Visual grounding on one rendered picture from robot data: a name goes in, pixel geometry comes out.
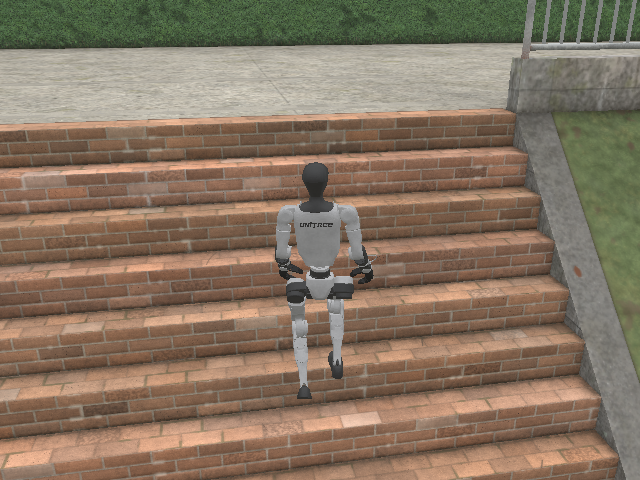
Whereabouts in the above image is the robot left upper arm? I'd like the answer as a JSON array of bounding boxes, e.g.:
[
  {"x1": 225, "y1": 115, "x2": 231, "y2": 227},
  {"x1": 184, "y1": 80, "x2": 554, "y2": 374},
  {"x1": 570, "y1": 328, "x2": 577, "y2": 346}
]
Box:
[{"x1": 276, "y1": 205, "x2": 296, "y2": 259}]

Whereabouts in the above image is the robot left hand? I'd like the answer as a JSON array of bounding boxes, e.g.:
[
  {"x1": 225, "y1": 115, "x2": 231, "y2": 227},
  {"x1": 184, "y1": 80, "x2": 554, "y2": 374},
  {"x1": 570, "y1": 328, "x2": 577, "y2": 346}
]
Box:
[{"x1": 279, "y1": 263, "x2": 303, "y2": 280}]

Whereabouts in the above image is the humanoid robot torso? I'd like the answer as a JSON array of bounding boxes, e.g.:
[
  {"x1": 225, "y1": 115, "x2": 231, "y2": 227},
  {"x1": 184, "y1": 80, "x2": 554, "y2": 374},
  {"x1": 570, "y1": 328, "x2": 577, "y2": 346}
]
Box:
[{"x1": 294, "y1": 201, "x2": 341, "y2": 300}]

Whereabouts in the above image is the robot right hand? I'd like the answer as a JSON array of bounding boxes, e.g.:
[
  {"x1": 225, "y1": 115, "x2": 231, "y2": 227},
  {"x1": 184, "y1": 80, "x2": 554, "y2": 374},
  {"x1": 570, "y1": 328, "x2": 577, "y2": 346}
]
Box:
[{"x1": 350, "y1": 268, "x2": 374, "y2": 284}]

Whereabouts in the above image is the right robot forearm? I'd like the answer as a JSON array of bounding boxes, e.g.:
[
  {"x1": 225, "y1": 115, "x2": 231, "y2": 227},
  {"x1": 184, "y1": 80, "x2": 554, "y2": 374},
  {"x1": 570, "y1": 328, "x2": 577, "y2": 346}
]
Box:
[{"x1": 354, "y1": 245, "x2": 372, "y2": 273}]

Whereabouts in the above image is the robot left shin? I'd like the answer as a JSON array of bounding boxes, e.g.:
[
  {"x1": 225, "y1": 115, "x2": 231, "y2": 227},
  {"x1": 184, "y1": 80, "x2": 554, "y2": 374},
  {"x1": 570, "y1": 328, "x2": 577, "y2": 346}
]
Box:
[{"x1": 292, "y1": 321, "x2": 308, "y2": 388}]

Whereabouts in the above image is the left robot forearm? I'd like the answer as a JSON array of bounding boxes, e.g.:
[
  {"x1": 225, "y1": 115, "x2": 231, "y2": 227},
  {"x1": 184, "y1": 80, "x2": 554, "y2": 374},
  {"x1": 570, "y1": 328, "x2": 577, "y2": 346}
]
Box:
[{"x1": 275, "y1": 245, "x2": 291, "y2": 271}]

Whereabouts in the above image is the robot right upper arm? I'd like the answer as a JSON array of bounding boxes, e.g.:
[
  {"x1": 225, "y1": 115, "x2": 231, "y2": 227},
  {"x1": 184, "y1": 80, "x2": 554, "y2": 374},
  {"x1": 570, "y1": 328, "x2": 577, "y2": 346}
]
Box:
[{"x1": 338, "y1": 205, "x2": 364, "y2": 260}]

